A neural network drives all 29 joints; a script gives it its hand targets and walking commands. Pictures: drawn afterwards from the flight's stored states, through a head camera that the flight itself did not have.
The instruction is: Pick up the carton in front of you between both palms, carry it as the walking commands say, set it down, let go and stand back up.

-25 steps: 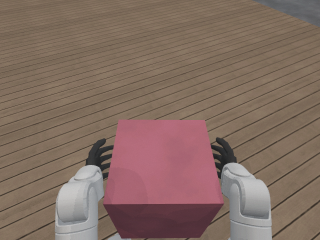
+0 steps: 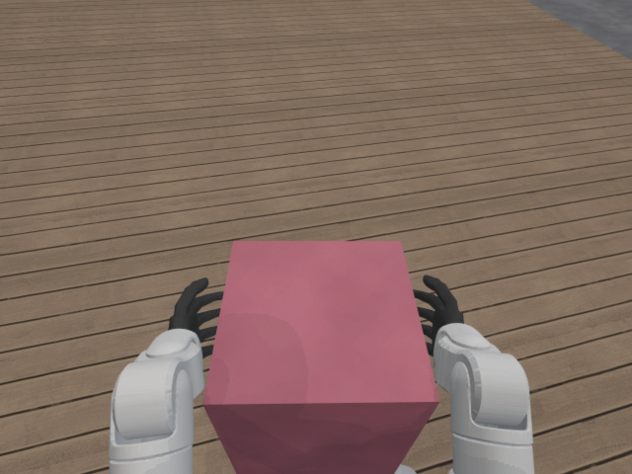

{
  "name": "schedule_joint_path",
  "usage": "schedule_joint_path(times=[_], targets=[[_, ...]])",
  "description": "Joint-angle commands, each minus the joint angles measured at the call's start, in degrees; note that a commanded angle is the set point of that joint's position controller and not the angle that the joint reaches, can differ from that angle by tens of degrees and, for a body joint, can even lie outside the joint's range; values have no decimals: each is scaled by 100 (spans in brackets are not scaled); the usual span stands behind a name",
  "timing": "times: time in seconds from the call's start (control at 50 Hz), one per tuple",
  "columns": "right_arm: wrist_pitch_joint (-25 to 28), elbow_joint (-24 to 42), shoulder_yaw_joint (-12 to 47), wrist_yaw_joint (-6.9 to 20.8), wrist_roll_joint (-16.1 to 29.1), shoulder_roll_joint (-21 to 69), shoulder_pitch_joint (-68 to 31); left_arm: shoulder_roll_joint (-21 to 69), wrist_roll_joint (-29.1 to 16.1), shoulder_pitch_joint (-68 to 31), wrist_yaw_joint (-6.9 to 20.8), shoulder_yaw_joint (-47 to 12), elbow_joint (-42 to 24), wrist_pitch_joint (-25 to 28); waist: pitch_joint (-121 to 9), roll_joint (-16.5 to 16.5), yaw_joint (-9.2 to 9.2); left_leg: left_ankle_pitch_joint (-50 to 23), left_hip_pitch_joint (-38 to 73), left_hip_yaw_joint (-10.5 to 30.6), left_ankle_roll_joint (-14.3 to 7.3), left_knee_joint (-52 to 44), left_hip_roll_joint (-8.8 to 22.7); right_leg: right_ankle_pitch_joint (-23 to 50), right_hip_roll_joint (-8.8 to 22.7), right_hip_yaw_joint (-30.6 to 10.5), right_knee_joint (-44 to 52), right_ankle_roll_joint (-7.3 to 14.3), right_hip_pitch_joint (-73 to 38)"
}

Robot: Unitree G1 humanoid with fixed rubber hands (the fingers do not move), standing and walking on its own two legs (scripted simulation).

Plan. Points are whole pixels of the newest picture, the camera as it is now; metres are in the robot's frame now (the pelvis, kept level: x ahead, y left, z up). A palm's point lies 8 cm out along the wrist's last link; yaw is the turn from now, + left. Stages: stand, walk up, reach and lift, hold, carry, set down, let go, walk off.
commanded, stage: carry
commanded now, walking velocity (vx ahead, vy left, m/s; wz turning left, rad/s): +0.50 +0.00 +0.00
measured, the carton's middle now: (317, 363) +0.27 -0.01 -0.01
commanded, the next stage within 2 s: none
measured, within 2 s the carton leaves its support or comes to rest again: neither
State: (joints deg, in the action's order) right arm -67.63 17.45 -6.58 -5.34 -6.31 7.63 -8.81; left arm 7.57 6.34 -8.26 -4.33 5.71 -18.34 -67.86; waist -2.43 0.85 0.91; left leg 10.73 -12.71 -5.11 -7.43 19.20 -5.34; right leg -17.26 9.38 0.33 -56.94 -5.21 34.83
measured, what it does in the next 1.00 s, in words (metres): walks ahead: right foot, then left foot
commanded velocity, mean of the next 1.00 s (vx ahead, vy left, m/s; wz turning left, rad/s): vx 0.50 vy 0.00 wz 0.00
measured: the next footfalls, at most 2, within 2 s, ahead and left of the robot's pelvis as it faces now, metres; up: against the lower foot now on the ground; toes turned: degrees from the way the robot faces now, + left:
right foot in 0.26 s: +0.38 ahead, -0.15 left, +0.00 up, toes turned -4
left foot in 0.76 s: +0.66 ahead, +0.11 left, +0.00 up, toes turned +18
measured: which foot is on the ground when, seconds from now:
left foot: down 0.00-0.28, up 0.30-0.74, down 0.76-1.00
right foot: up 0.00-0.24, down 0.26-0.78, up 0.80-1.00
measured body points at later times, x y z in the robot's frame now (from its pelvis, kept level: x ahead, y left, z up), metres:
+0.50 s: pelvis +0.33 -0.07 +0.01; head +0.34 -0.08 +0.46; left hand +0.58 +0.12 +0.08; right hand +0.63 -0.18 +0.07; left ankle +0.33 +0.08 -0.68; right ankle +0.34 -0.15 -0.74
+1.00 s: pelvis +0.64 +0.03 +0.01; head +0.67 +0.05 +0.46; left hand +0.91 +0.20 +0.06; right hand +0.93 -0.10 +0.07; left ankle +0.62 +0.10 -0.74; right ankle +0.68 -0.12 -0.67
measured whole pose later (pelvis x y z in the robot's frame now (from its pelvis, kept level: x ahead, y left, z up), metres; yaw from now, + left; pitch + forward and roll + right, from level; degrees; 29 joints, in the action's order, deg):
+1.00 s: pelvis +0.64 +0.03 +0.01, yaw +5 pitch +5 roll -2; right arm -66.4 19.3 -6.3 -5.2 -5.6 7.5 -7.0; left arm 7.5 6.4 -7.3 -4.6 4.4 -20.4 -67.7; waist -1.8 0.6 0.9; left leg 10.3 -11.2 -12.7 -3.4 16.6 2.4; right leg -13.7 5.9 5.3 -53.8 -0.5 33.3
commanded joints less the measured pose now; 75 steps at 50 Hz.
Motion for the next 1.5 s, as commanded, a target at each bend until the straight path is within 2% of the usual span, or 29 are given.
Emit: schedule_joint_path(times=[0.0,0.16,0.22,0.24,0.26,0.28,0.34,0.38,0.46,0.52,0.66,0.72,0.74,0.76,0.78,0.8,0.84,0.88,0.92,1.02,1.12,1.2,1.22,1.24,1.26,1.28,1.32,1.36,1.48], targets=[[27,619,4187,1629,2454,5313,-2518,5584,-2197,-2492,1274,-4200,-508,128,-1499,-577,-21,-2088,1504,1168,-500,-709,1466,674,-107,356,1000,-161,395],[-170,670,3908,1454,2140,4772,-2118,4945,-2378,-2560,1307,-4224,-835,-166,-1135,-870,64,-3328,2003,761,-100,-478,1500,1867,-566,775,2990,279,-344],[-271,612,3927,1462,2163,4643,-2255,4818,-2307,-2425,1339,-4069,-548,-252,-1613,-767,-105,-3765,1432,262,288,1074,1254,1661,-931,1257,3680,407,-2558],[-298,601,3972,1479,2192,4584,-2366,4789,-2256,-2367,1352,-4011,-455,-262,-2076,-246,-201,-2292,433,190,448,2345,1080,1122,-188,496,3595,458,-3914],[-365,632,4088,1490,2296,4704,-2497,4692,-2131,-2358,1359,-3890,-232,-231,-2644,1322,-153,-336,-1444,73,633,4055,485,400,1568,-2170,3762,1251,-5358],[-362,658,4122,1522,2319,4642,-2571,4905,-2127,-2075,1353,-3844,-7,-199,-2462,1760,-197,1428,-2253,400,557,4836,269,848,1717,-3108,4262,1603,-5248],[-184,607,4298,1596,2470,5176,-2963,5433,-2173,-2454,1384,-3865,-219,-59,-1947,436,-141,796,-2326,646,477,4906,1094,1322,1203,-1378,4380,1283,-4095],[-93,650,4374,1584,2475,5365,-3059,5579,-2246,-2629,1401,-3936,-306,21,-1775,502,-129,483,-2007,447,578,4160,1165,877,918,-619,4687,1127,-3522],[-18,690,4362,1481,2352,5335,-2732,5419,-2344,-2523,1430,-4013,-531,34,-1579,666,-146,108,-2210,88,823,2982,1172,654,803,-136,5032,1322,-3569],[-71,784,4306,1411,2293,5166,-2603,5176,-2380,-2509,1425,-4017,-697,-34,-1334,621,-164,-367,-2317,-162,876,2101,1122,1346,630,200,4978,1289,-3752],[-300,623,4167,1435,2250,4811,-2458,4839,-2211,-2299,1386,-3916,-424,-239,-791,819,-217,-847,-1943,-579,632,911,897,2762,499,661,4526,1067,-4114],[-309,438,4066,1486,2255,4856,-2422,4877,-2210,-2446,1385,-3968,-373,-256,-1244,643,-50,-504,-97,-1097,502,409,477,3851,243,1217,2928,770,-3691],[-296,337,4011,1505,2225,4855,-2350,4857,-2202,-2463,1386,-3984,-362,-258,-1723,231,34,-165,1300,-648,452,471,836,2986,81,1265,1821,610,-2822],[-246,168,3925,1540,2152,4791,-2289,4903,-2258,-2590,1382,-4065,-470,-280,-2277,-1161,58,649,2695,2070,-240,-11,2522,1475,-472,1140,-46,320,-1129],[-173,78,3946,1552,2212,4973,-2306,4921,-2269,-2684,1395,-4107,-519,-254,-2287,-2033,48,-287,3161,3488,-687,-637,3105,-974,-1065,683,-1177,294,224],[-124,228,3982,1562,2289,5124,-2414,5132,-2284,-2776,1407,-4191,-448,-190,-2176,-1510,43,-1121,3022,2875,-676,-398,3035,-1014,-665,122,-1867,488,554],[-3,427,4109,1571,2385,5493,-2635,5465,-2365,-2859,1418,-4241,-515,-38,-2029,-414,8,-1899,2270,1769,-267,-316,2686,-391,-220,-54,-1453,621,398],[79,629,4196,1582,2466,5619,-2731,5645,-2347,-2739,1375,-4274,-543,73,-1995,-547,-46,-1454,1758,1037,37,-600,2447,81,-172,102,-666,590,-10],[116,710,4227,1607,2503,5562,-2546,5666,-2259,-2489,1308,-4293,-548,156,-1925,-756,-44,-1257,1715,700,-1,-812,2319,281,-247,300,-90,509,-11],[85,915,4212,1647,2500,5158,-2282,5417,-2141,-2273,1202,-4315,-793,163,-1405,-854,-15,-1658,1962,58,2,-959,2017,1015,-342,755,1623,388,215],[-130,912,4052,1557,2323,4689,-2153,4948,-2207,-2318,1226,-4216,-916,-106,-873,-960,16,-2293,2009,-314,139,-827,1942,1618,-531,1100,2729,533,-195],[-312,820,4016,1501,2265,4497,-2341,4734,-2242,-2348,1300,-4035,-685,-299,-1232,-799,-134,-3405,1641,-882,477,891,1646,1302,-1026,1628,3307,696,-2160],[-346,797,4028,1495,2257,4435,-2431,4699,-2226,-2334,1319,-3970,-590,-326,-1614,-440,-223,-2558,778,-859,627,1982,1463,926,-675,1168,3243,705,-3429],[-411,871,4100,1483,2320,4513,-2614,4591,-2142,-2415,1346,-3876,-437,-305,-2192,1032,-248,-963,-992,-661,916,3826,915,36,1035,-1472,3668,1457,-4883],[-417,891,4083,1496,2333,4490,-2670,4787,-2196,-2257,1359,-3871,-271,-288,-2189,1863,-263,1560,-2090,-163,919,4928,376,765,1507,-2972,4457,1866,-5163],[-380,737,4151,1506,2352,4741,-2768,4923,-2251,-2385,1376,-3872,-384,-266,-2082,1347,-221,1622,-2416,401,728,5609,754,1573,1499,-2326,4272,1832,-5022],[-258,737,4199,1530,2394,5062,-2896,5326,-2320,-2607,1401,-3945,-462,-172,-1939,349,-195,1053,-2391,540,578,5282,1205,2490,1173,-1184,4087,1493,-4346],[-153,760,4266,1513,2408,5346,-2973,5502,-2379,-2798,1411,-4019,-577,-90,-1924,404,-158,573,-2050,436,616,4507,1291,1903,955,-552,4376,1212,-3875],[-76,919,4298,1366,2281,5271,-2647,5238,-2421,-2552,1443,-4012,-830,-85,-1519,676,-163,-155,-2367,-111,876,2609,1188,1871,655,262,4746,1335,-3997]])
